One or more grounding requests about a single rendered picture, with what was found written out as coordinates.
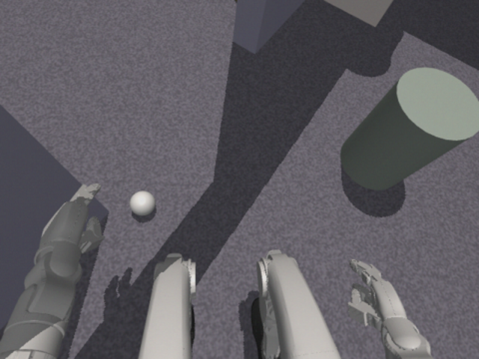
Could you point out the right robot hand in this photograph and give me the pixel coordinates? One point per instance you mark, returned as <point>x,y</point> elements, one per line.
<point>374,306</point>

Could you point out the left robot hand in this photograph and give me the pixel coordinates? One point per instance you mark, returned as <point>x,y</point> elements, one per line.
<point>68,223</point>

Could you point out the right robot arm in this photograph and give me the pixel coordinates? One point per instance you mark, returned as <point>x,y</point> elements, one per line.
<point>402,340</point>

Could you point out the left robot arm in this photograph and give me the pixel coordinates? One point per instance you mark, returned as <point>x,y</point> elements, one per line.
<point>40,318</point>

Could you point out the right robot foot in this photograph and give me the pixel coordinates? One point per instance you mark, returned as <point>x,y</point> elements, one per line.
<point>257,328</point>

